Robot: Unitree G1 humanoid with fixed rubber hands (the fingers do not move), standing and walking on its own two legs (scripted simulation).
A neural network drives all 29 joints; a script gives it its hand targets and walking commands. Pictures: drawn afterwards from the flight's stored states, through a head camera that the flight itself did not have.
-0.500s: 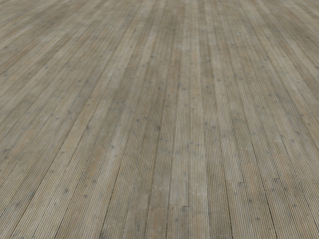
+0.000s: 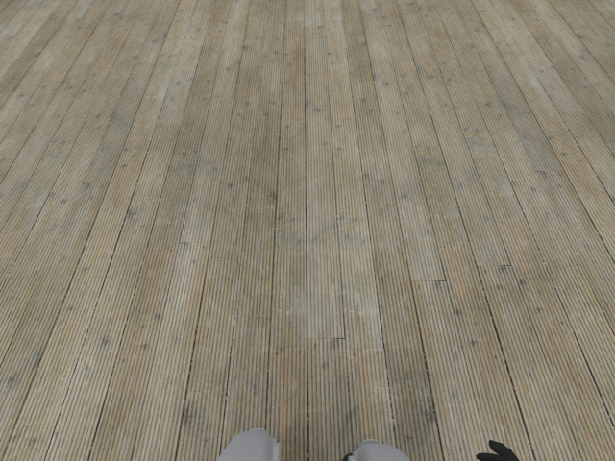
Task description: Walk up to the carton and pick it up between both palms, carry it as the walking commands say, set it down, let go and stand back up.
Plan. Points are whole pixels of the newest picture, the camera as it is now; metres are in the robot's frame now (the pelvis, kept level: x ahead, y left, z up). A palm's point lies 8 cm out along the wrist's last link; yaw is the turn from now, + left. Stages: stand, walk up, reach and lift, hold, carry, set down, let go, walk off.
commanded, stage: walk up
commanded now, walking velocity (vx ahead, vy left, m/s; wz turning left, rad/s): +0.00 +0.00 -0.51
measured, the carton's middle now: out of the picture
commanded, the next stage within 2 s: none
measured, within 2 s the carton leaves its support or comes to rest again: neither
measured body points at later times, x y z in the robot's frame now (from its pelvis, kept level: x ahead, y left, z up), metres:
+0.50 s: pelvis -0.01 +0.00 +0.01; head +0.05 +0.00 +0.46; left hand +0.19 +0.22 -0.13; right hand -0.05 -0.26 -0.13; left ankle -0.02 +0.12 -0.72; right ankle -0.06 -0.12 -0.70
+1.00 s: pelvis -0.02 +0.00 +0.00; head +0.04 +0.00 +0.45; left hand +0.17 +0.19 -0.16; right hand -0.06 -0.27 -0.12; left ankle +0.05 +0.07 -0.72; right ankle -0.09 -0.10 -0.66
